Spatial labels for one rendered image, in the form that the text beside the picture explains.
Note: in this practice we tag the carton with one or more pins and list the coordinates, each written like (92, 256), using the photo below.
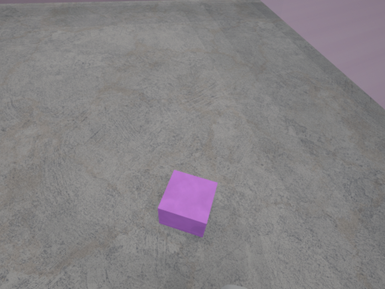
(186, 203)

